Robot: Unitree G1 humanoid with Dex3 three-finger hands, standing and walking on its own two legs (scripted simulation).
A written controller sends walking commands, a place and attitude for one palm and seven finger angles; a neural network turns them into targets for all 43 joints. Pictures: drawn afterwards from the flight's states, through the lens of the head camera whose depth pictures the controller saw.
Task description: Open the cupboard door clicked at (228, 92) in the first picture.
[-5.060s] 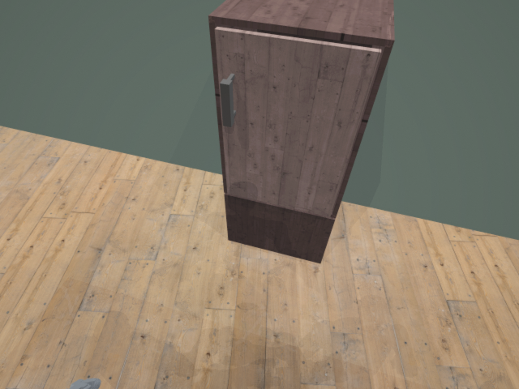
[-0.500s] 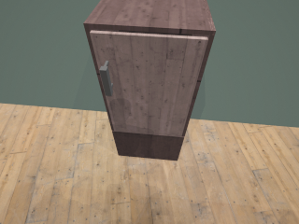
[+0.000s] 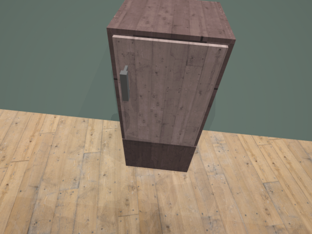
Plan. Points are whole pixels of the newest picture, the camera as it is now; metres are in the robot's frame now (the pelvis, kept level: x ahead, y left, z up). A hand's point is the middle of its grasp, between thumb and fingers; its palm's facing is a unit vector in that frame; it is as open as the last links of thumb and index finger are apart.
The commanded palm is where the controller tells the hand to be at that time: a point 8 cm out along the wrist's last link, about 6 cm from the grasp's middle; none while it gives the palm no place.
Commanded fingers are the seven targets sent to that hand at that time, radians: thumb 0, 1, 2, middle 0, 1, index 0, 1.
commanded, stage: shuffle to correct the standing spot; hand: left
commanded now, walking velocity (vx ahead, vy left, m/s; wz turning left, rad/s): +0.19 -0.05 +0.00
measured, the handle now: (126, 83) +0.64 +0.16 +0.01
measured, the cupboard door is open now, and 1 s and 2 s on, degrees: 0 0 0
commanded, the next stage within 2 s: come to a stop and stand still in 0.36 s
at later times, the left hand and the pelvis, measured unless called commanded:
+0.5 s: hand out of the picture +0.00 +0.14 -0.19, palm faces +0.03 -0.99 -0.10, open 7.4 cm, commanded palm none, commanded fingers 0.00 0.90 0.90 -0.20 -0.30 -0.20 -0.30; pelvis +0.07 +0.00 -0.01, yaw -1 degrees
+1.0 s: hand out of the picture +0.16 +0.15 -0.19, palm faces +0.06 -0.98 -0.17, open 7.3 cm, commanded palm none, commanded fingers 0.00 0.90 0.90 -0.20 -0.30 -0.20 -0.30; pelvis +0.07 -0.02 -0.02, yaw +1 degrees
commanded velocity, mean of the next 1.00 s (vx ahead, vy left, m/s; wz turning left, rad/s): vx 0.03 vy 0.00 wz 0.00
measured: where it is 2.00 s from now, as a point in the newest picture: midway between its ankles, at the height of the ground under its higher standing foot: outside the picture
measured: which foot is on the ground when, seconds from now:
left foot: down 0.00-1.00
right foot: down 0.00-0.42, up 0.44-0.70, down 0.72-0.96, up 0.98-1.00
